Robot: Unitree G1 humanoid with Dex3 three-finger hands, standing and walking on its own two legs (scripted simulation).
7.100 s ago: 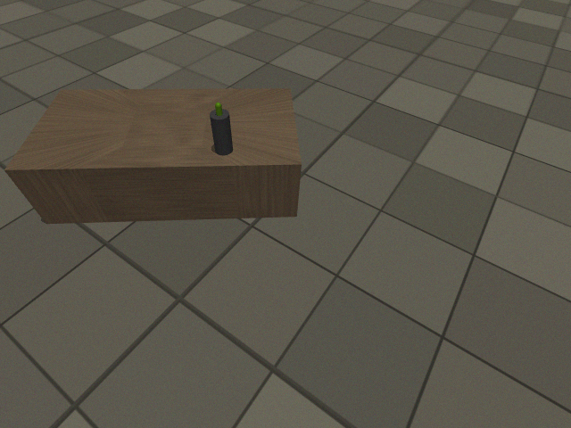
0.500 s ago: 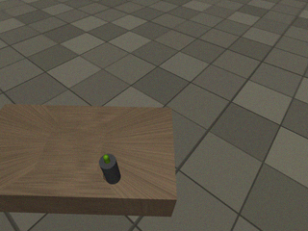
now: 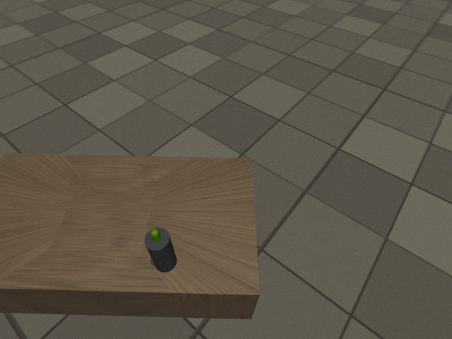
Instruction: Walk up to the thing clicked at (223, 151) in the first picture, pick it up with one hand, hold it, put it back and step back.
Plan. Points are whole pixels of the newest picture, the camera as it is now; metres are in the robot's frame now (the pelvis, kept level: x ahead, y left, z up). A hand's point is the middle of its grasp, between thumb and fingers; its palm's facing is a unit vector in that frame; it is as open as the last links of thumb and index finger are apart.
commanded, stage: stand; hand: left
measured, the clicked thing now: (160, 247) +0.43 +0.20 -0.34
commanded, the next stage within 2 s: go down in 0.06 s
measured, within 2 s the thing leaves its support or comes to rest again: neither
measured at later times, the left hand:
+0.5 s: hand (94, 333) +0.17 +0.26 -0.15, palm faces +0.04 -0.94 -0.35, open 13.4 cm
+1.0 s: hand (86, 333) +0.17 +0.28 -0.15, palm faces +0.04 -0.95 -0.32, open 17.4 cm
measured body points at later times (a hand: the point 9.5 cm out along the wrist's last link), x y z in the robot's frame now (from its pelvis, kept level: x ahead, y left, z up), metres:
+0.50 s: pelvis -0.01 +0.01 -0.01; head +0.04 +0.01 +0.43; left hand +0.16 +0.31 -0.12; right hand +0.09 -0.25 -0.14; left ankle -0.03 +0.14 -0.75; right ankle +0.02 -0.11 -0.75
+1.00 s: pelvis +0.01 +0.04 -0.04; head +0.05 +0.05 +0.41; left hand +0.16 +0.33 -0.12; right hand +0.17 -0.21 -0.12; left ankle -0.03 +0.14 -0.75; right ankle +0.02 -0.11 -0.75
